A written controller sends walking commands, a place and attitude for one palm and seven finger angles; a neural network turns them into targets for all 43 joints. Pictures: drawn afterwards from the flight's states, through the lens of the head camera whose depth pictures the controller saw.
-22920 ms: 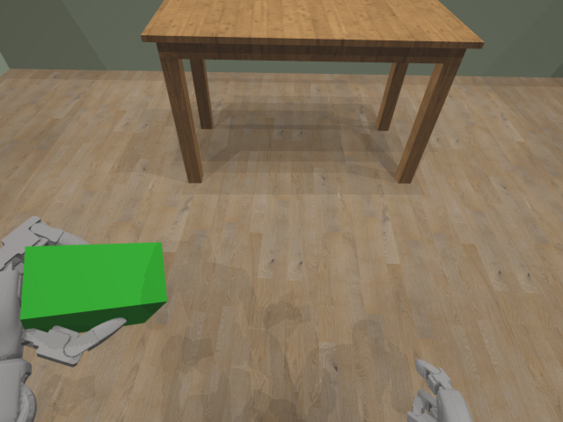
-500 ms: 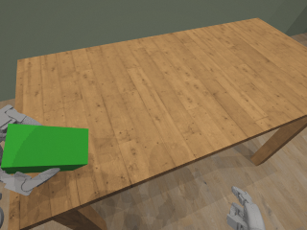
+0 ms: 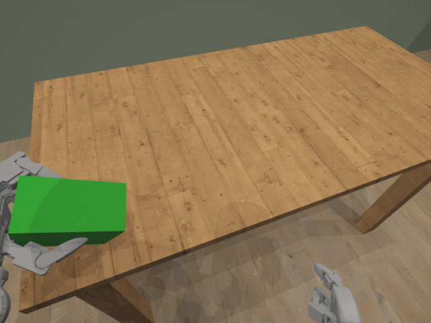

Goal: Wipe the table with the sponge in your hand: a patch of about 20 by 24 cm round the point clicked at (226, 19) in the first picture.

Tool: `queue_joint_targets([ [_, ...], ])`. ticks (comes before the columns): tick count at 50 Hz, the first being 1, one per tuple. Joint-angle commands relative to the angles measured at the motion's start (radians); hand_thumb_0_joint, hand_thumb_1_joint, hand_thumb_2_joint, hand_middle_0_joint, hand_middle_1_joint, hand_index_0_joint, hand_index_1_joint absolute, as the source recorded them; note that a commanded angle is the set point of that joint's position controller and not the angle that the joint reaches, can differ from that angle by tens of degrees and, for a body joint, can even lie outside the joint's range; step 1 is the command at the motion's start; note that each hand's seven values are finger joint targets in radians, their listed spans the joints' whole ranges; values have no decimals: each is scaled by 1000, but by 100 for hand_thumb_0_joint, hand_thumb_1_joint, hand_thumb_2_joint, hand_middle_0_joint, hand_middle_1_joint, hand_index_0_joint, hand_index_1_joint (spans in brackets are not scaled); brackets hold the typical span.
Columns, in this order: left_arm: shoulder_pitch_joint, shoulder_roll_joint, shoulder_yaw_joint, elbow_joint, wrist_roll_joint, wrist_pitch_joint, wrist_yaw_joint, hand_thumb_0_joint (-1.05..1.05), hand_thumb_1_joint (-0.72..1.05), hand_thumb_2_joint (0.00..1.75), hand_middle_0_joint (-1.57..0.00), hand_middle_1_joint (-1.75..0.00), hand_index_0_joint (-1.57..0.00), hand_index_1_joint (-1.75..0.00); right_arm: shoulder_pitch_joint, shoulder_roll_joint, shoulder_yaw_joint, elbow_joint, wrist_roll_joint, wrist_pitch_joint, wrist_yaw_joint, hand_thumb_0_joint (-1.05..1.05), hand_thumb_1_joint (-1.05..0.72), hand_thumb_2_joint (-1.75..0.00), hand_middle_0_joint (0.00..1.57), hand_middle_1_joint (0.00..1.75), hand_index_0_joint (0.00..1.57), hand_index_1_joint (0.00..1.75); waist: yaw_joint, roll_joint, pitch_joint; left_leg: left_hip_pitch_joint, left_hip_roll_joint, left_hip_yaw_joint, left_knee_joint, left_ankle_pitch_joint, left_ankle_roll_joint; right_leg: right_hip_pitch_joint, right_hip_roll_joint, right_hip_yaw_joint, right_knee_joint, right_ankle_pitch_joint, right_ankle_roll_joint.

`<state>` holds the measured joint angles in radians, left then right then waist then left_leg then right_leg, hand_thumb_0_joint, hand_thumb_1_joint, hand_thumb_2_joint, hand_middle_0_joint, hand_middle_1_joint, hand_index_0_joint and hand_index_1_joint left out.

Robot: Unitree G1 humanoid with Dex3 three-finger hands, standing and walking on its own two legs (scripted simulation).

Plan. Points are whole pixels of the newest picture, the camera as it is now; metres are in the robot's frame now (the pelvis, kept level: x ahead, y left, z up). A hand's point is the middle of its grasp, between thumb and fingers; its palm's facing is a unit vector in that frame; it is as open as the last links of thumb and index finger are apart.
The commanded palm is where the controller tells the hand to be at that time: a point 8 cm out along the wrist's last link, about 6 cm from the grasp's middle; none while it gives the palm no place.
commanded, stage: shuffle to correct the standing spot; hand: left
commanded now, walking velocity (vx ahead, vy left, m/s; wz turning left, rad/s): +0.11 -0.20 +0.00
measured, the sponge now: (85, 215) +0.23 +0.20 +0.14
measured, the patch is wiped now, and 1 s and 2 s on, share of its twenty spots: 0.00 0.00 0.00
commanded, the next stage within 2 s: none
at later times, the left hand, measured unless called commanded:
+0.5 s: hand (48, 210) +0.23 +0.24 +0.16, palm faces +0.29 -0.85 -0.44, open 10.2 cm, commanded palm +0.17 +0.28 +0.18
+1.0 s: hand (41, 215) +0.22 +0.25 +0.16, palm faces +0.31 -0.85 -0.42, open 10.2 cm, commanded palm +0.16 +0.29 +0.18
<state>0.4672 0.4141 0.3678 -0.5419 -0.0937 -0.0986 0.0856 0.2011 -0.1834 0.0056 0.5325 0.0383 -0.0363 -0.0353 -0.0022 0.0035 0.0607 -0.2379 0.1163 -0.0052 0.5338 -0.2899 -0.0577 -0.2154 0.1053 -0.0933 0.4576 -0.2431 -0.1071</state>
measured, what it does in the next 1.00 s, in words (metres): stands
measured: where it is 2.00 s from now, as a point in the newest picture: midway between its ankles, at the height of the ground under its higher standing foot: outside the picture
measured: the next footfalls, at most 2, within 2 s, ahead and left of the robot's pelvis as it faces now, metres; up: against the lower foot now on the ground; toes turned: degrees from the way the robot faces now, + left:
none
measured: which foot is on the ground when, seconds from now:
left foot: down 0.00-1.00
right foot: down 0.00-1.00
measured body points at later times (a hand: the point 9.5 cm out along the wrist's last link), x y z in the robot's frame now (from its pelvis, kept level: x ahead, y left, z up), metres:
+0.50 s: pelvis +0.01 +0.00 +0.00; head +0.04 +0.01 +0.45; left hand +0.21 +0.29 +0.18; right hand +0.18 -0.23 -0.08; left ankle +0.00 +0.17 -0.73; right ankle +0.00 -0.05 -0.73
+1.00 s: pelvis +0.00 +0.01 +0.00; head +0.04 +0.02 +0.45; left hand +0.20 +0.29 +0.18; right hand +0.18 -0.22 -0.08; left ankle +0.00 +0.17 -0.73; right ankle +0.00 -0.05 -0.73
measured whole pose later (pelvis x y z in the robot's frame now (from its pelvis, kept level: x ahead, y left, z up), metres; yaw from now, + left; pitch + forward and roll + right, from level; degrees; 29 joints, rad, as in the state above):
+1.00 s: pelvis +0.00 +0.01 +0.00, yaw +0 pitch +0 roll -1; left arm 0.49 0.41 0.36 -0.54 -0.10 -0.09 0.09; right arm 0.20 -0.19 0.00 0.53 0.04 -0.02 -0.03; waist 0.00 0.01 0.07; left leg -0.24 0.11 -0.01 0.54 -0.30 -0.07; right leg -0.21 0.10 -0.10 0.45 -0.25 -0.10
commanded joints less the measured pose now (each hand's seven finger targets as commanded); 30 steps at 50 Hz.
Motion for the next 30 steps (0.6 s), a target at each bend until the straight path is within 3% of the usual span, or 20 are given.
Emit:
queue_joint_targets([
  [1,-37,159,120,-185,-13,-57,21,0,10,130,-120,-160,-120,-160,-69,-129,-49,-159,2,-50,-14,0,-90,-90,20,30,20,30,-4,18,-140,13,28,-28,-40,61,103,33,-163,165,-115,100,50],
  [3,-44,169,127,-192,-15,-57,22,0,10,130,-120,-160,-120,-160,-66,-129,-50,-154,0,-53,-14,0,-90,-90,20,30,20,30,-5,3,-148,22,18,-11,-14,77,98,35,-181,186,-126,140,42],
  [4,-46,158,107,-207,-18,-55,23,0,10,130,-120,-160,-120,-160,-82,-128,-45,-151,9,-55,-15,0,-90,-90,20,30,20,30,-10,27,-146,53,11,-16,-23,82,97,6,-183,191,-121,134,34],
  [10,-81,172,115,-227,-6,-68,32,0,10,130,-120,-160,-120,-160,-82,-131,-44,-144,-2,-59,-17,0,-90,-90,20,30,20,30,-6,100,-142,39,52,-53,-64,157,110,37,-153,140,-80,164,52],
  [15,-43,170,122,-228,-8,-66,30,0,10,130,-120,-160,-120,-160,-70,-132,-52,-147,1,-58,-12,0,-90,-90,20,30,20,30,-9,92,-176,47,44,-35,-17,239,102,78,-164,136,-63,265,38],
  [19,7,182,142,-214,-18,-61,30,0,10,130,-120,-160,-120,-160,-70,-128,-55,-149,11,-52,-10,0,-90,-90,20,30,20,30,-14,31,-203,56,20,-10,34,271,88,93,-190,158,-58,353,17],
  [23,2,184,150,-212,-22,-62,27,0,10,130,-120,-160,-120,-160,-65,-132,-58,-152,4,-44,-8,0,-90,-90,20,30,20,30,-11,17,-186,33,18,-3,42,234,86,83,-198,169,-70,349,24],
  [28,-25,175,136,-221,-15,-63,27,0,10,130,-120,-160,-120,-160,-77,-134,-54,-152,2,-41,-12,0,-90,-90,20,30,20,30,-7,64,-152,31,49,-42,-26,197,100,57,-166,151,-74,252,48],
  [30,-37,167,122,-228,-13,-64,29,0,10,130,-120,-160,-120,-160,-85,-133,-50,-151,4,-42,-15,0,-90,-90,20,30,20,30,-7,112,-150,40,60,-59,-61,172,108,46,-152,131,-66,194,54],
])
